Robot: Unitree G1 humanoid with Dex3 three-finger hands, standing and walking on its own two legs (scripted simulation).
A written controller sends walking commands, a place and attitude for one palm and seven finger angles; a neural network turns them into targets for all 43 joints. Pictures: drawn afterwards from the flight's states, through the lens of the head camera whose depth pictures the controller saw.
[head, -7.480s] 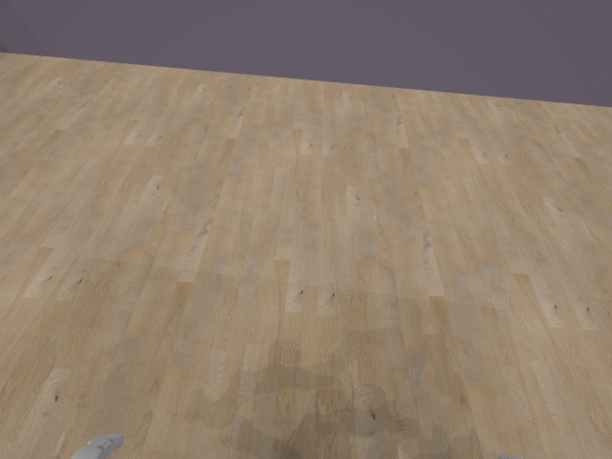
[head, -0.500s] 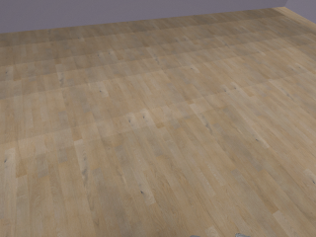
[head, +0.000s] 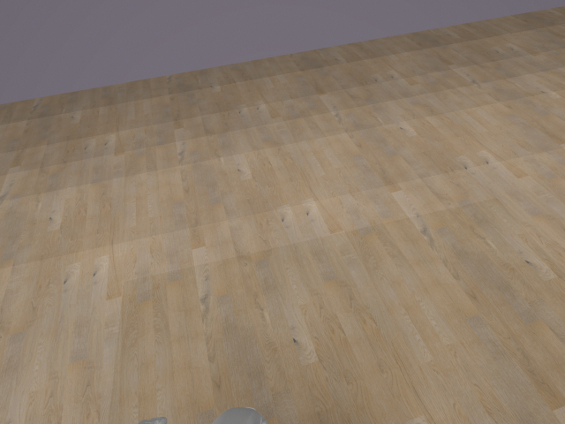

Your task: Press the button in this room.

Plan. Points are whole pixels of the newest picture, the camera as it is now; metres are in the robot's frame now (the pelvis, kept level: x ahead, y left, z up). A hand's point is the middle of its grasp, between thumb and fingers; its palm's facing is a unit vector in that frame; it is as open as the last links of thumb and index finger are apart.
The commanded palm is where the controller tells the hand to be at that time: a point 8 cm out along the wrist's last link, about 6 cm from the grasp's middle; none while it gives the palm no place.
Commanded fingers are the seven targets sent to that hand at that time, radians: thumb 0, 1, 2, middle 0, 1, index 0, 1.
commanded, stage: turn or walk to find it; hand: left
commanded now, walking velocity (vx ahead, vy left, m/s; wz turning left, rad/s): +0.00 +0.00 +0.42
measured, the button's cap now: out of the picture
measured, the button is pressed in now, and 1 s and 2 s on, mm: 0 0 0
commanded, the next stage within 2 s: none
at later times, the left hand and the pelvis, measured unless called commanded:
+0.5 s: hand out of the picture -0.07 +0.27 -0.18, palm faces +0.28 -0.93 -0.24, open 7.4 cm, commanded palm none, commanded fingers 0.00 0.90 0.90 -0.20 -0.30 -0.20 -0.30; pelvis -0.04 +0.05 +0.00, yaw +13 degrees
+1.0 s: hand out of the picture -0.06 +0.20 -0.14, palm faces +0.42 -0.86 -0.28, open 7.4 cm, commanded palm none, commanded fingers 0.00 0.90 0.90 -0.20 -0.30 -0.20 -0.30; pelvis -0.07 -0.01 +0.00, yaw +25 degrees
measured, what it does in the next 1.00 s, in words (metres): steps on the spot, turning left: left foot, then right foot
